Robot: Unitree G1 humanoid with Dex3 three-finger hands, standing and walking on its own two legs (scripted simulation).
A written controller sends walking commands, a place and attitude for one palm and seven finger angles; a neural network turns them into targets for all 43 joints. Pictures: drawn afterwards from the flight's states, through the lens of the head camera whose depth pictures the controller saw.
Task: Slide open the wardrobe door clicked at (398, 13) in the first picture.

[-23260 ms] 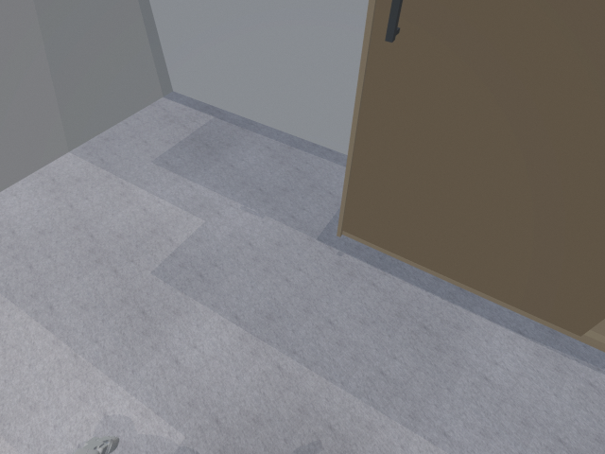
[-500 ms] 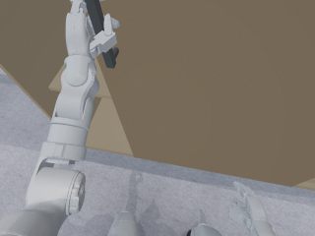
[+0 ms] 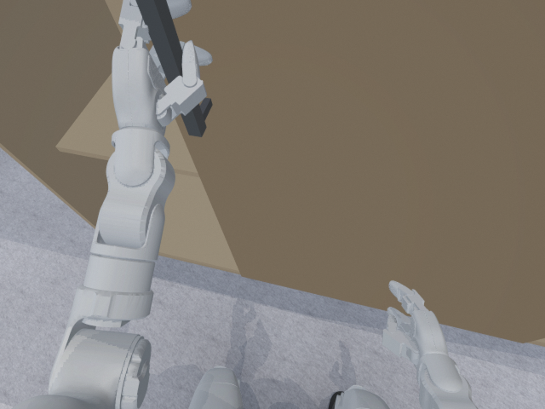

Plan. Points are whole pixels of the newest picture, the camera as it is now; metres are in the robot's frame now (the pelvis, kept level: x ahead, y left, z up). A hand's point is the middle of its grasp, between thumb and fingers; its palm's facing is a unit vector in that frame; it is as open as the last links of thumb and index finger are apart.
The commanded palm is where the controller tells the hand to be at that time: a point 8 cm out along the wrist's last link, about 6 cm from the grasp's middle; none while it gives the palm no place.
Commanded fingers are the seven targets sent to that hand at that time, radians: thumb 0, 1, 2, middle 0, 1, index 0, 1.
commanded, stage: step sideways, sliding the door along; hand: left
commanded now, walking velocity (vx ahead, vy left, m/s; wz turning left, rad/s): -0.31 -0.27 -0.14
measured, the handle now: (179, 49) +0.45 +0.18 +0.23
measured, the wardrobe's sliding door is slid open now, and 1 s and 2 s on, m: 0.50 0.68 0.68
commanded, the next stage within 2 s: stop walking and hold the door there in 1.04 s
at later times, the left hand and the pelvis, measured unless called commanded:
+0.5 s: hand (354, 109) +0.39 -0.02 +0.22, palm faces +0.03 -1.00 -0.04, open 6.5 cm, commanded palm +0.37 -0.03 +0.23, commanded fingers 0.00 0.90 0.90 -0.45 -1.40 -0.45 -1.40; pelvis -0.01 -0.10 +0.01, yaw -1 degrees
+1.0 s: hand (371, 103) +0.40 -0.03 +0.23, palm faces +0.27 -0.96 -0.04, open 6.4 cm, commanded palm +0.36 -0.06 +0.23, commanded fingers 0.00 0.90 0.90 -0.45 -1.40 -0.45 -1.40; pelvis -0.03 -0.21 +0.01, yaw -2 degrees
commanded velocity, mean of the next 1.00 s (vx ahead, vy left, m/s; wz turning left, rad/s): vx -0.14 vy -0.29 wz -0.11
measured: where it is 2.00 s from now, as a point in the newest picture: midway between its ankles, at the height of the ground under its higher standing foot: outside the picture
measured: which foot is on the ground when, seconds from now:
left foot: up 0.00-0.06, down 0.08-0.32, up 0.34-0.48, down 0.50-0.80, up 0.82-0.90, down 0.92-1.00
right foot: down 0.00-0.50, up 0.52-0.72, down 0.74-1.00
